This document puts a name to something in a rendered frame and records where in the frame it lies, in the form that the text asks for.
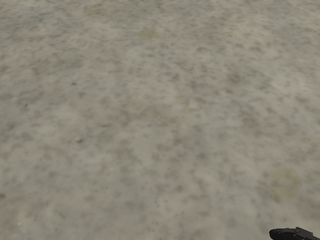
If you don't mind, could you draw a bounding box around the right robot hand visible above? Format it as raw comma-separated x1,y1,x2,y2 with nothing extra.
269,227,320,240

